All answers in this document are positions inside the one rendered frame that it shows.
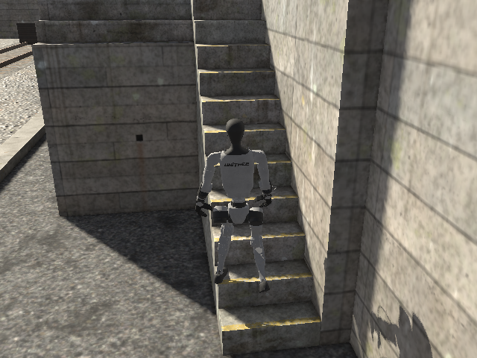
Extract stairs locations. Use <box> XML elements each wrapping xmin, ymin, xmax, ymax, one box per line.
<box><xmin>191</xmin><ymin>0</ymin><xmax>321</xmax><ymax>356</ymax></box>

